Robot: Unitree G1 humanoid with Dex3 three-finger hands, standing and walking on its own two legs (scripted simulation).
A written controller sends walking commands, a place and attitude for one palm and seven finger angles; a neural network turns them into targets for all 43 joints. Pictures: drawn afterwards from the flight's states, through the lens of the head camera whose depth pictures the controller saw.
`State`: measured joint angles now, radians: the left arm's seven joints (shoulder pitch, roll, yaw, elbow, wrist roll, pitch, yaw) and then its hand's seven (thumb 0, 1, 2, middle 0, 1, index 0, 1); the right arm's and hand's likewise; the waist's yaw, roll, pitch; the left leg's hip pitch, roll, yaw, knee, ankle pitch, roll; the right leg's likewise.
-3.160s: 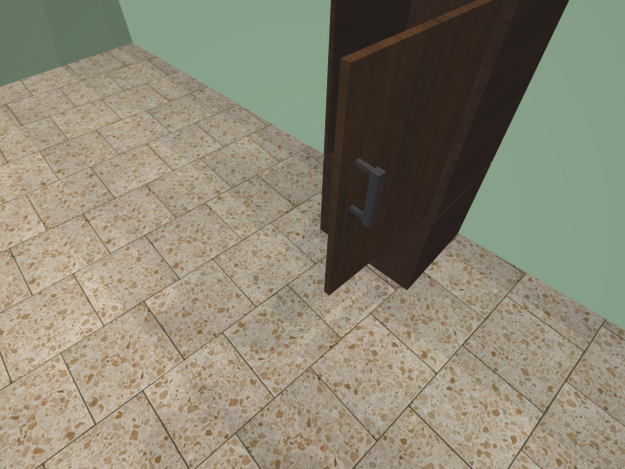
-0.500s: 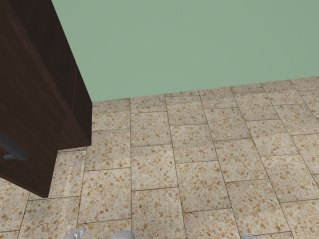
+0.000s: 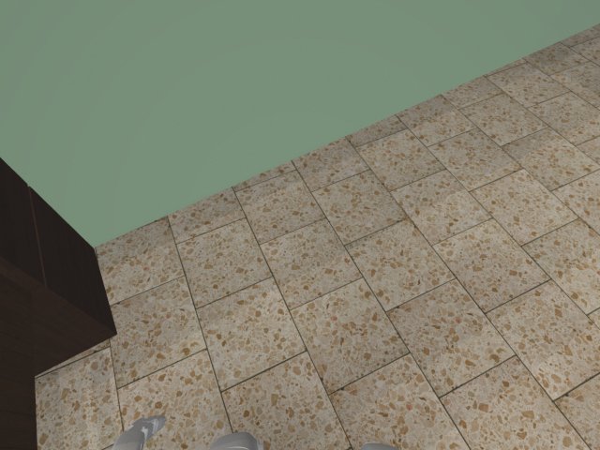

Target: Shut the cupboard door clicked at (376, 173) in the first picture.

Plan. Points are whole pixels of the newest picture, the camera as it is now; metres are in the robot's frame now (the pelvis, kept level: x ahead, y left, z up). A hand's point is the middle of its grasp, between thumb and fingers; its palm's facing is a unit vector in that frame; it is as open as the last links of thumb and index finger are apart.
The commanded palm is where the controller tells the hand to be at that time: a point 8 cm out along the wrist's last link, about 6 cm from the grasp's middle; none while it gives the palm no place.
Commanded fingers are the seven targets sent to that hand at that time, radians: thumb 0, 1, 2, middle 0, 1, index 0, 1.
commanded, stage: walk around to get in front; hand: left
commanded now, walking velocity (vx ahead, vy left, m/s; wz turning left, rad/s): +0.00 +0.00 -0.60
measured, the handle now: out of the picture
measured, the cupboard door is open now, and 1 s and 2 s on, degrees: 85 85 85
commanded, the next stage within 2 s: none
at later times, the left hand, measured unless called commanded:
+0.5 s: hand (174, 423) +0.16 +0.22 -0.17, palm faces -0.24 -0.95 -0.19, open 7.4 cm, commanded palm none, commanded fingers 0.00 0.90 0.90 -0.20 -0.30 -0.20 -0.30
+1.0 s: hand (265, 360) +0.26 +0.08 -0.14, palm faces -0.57 -0.77 -0.28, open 7.4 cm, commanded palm none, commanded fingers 0.00 0.90 0.90 -0.20 -0.30 -0.20 -0.30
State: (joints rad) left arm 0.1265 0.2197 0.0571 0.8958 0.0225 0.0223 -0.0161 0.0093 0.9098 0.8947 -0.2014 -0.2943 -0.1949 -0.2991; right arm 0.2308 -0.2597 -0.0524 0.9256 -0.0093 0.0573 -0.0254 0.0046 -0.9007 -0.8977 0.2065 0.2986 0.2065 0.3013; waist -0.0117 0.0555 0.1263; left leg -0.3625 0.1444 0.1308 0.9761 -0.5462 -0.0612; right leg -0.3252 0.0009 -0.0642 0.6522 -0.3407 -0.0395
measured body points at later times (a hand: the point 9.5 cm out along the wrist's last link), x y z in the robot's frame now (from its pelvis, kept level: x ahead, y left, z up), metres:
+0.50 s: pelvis +0.05 +0.04 +0.01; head +0.11 +0.06 +0.46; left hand +0.18 +0.27 -0.15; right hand +0.08 -0.23 -0.10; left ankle +0.06 +0.13 -0.72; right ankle -0.04 -0.09 -0.65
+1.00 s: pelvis +0.04 -0.01 +0.01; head +0.07 -0.07 +0.45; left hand +0.28 +0.12 -0.12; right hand -0.09 -0.24 -0.15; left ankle +0.09 +0.14 -0.64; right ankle +0.00 -0.08 -0.72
